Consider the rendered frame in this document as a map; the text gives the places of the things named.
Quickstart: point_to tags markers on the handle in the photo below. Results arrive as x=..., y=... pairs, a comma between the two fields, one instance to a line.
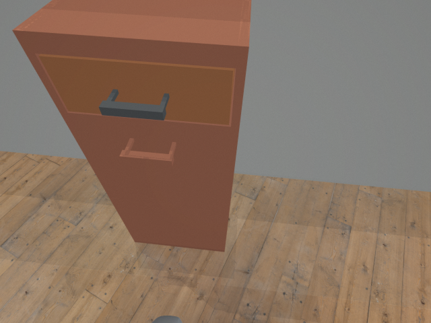
x=133, y=110
x=140, y=157

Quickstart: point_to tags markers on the cabinet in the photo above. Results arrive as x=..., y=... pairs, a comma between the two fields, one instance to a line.
x=185, y=205

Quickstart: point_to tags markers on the drawer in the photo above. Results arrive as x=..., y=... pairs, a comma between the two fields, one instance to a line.
x=197, y=93

